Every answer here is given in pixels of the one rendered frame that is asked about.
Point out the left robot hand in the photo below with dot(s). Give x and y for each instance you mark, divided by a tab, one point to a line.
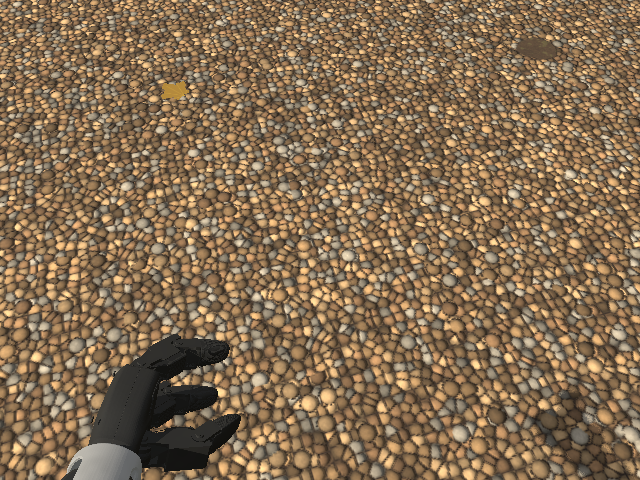
136	402

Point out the left robot forearm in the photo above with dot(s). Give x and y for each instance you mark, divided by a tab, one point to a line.
104	461

